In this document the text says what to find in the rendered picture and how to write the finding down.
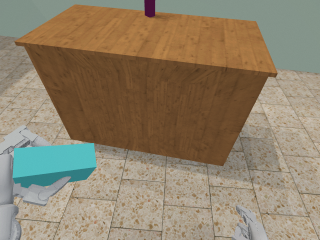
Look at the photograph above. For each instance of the right robot hand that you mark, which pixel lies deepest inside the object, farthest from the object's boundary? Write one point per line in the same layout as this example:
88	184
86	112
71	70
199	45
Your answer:
254	231

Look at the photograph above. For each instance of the table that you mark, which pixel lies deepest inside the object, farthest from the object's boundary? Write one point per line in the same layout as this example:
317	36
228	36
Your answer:
174	85

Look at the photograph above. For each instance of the left robot forearm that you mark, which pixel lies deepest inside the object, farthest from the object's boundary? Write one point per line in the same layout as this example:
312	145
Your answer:
10	228

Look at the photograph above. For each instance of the left robot hand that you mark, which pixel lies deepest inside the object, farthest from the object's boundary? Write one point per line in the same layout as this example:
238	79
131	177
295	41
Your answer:
22	137

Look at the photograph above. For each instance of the sponge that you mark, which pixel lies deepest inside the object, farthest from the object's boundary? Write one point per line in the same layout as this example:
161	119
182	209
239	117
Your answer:
44	165

